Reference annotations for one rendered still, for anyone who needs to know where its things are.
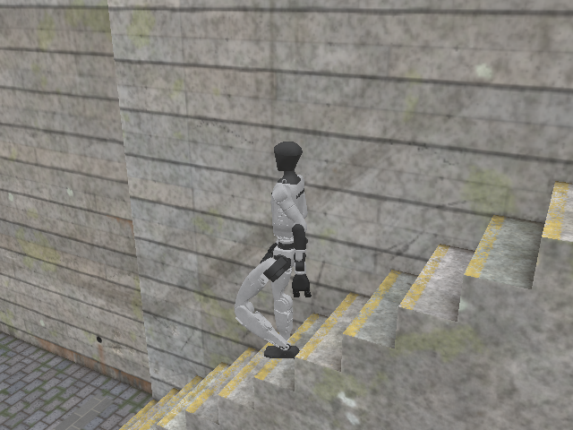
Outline stairs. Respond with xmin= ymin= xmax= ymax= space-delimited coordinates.
xmin=119 ymin=181 xmax=573 ymax=430

